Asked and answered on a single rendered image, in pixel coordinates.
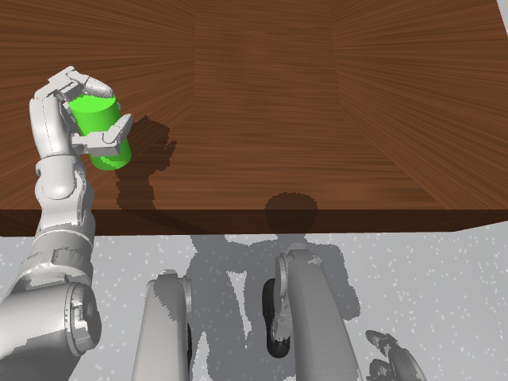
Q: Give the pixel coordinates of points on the right robot hand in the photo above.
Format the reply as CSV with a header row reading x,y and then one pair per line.
x,y
402,366

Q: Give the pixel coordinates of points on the left robot hand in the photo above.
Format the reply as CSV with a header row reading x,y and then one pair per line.
x,y
53,125

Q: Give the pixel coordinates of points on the left robot arm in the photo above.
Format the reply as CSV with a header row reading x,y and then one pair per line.
x,y
49,316

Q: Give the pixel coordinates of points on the right robot foot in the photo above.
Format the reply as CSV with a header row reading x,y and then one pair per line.
x,y
277,349

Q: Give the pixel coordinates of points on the can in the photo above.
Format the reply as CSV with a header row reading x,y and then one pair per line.
x,y
94,114

